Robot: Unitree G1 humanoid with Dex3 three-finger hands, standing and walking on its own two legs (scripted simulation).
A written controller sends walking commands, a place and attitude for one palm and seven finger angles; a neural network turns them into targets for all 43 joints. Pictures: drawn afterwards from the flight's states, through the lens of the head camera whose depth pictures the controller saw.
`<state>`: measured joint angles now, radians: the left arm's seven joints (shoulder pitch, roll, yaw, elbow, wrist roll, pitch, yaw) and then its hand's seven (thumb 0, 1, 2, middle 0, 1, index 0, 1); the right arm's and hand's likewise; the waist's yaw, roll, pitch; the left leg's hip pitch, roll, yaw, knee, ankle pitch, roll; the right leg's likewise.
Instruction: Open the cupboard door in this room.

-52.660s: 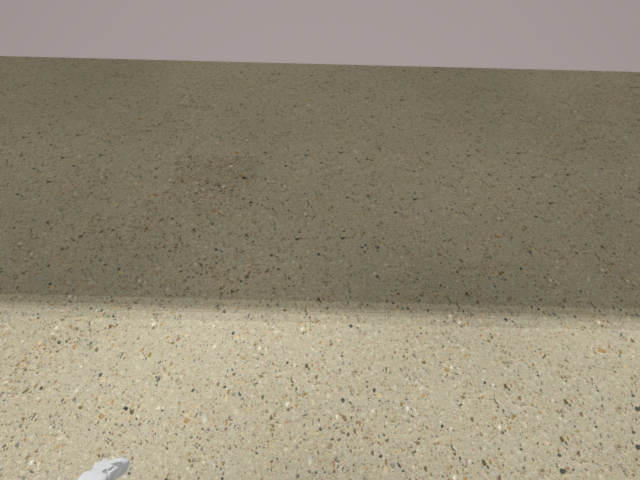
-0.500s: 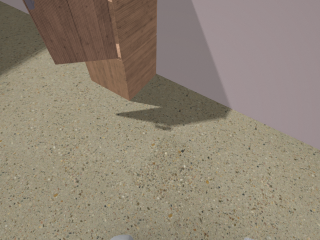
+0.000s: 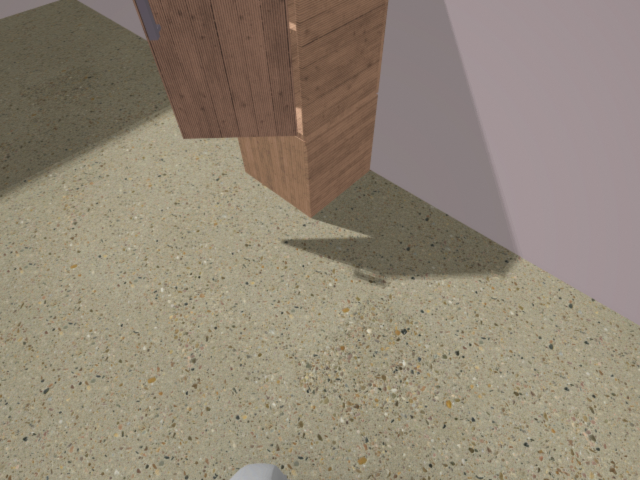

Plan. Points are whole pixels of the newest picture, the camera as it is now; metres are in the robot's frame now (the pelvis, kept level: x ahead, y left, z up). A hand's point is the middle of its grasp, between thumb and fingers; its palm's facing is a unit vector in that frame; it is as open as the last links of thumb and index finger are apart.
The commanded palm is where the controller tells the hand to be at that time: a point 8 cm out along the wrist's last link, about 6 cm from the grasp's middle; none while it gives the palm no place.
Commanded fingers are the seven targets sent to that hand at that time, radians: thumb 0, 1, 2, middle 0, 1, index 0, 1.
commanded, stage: take the last steps up to it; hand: left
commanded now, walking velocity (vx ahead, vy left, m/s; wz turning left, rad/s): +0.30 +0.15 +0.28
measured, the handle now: (146, 4) +1.09 +0.50 +0.08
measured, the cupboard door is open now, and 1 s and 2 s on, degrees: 44 44 44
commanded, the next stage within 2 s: come to a stop and stand still in 1.42 s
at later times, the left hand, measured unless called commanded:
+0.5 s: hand (171, 444) +0.18 +0.24 -0.16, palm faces +0.09 -0.97 -0.21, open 7.3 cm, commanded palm none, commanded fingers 0.00 0.90 0.90 -0.20 -0.30 -0.20 -0.30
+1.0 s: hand (147, 430) +0.20 +0.30 -0.19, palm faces +0.24 -0.96 -0.17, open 7.3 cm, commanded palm none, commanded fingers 0.00 0.90 0.90 -0.20 -0.30 -0.20 -0.30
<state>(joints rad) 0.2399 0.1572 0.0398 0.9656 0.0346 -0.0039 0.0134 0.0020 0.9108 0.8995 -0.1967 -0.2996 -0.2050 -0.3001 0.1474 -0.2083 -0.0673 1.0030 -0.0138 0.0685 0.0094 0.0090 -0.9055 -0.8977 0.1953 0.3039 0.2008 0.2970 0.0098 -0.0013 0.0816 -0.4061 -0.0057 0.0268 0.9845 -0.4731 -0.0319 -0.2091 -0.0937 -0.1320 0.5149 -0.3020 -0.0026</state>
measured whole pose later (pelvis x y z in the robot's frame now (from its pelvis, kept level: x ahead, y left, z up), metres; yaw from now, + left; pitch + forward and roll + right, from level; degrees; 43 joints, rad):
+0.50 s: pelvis +0.11 +0.05 +0.00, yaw +5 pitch +0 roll +1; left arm 0.15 0.17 0.05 0.99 0.03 0.00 -0.02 0.01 0.91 0.90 -0.19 -0.30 -0.20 -0.30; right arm 0.37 -0.15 -0.03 1.10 -0.03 -0.03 -0.01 0.01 -0.90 -0.90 0.20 0.30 0.20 0.30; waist -0.01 0.01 0.06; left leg -0.04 -0.04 0.10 0.37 -0.34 0.04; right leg -0.45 -0.10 -0.11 0.72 -0.30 0.01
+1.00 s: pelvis +0.29 +0.13 -0.02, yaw +8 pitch +0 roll +0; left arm 0.38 0.17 0.06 1.13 0.03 -0.02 -0.01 0.00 0.92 0.90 -0.20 -0.30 -0.20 -0.30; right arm 0.14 -0.20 -0.06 0.99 -0.04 -0.05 0.02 0.01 -0.91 -0.90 0.19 0.30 0.20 0.30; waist 0.04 -0.02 0.06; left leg -0.40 0.06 0.13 0.58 -0.16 0.02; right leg -0.15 -0.17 -0.13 0.70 -0.47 0.04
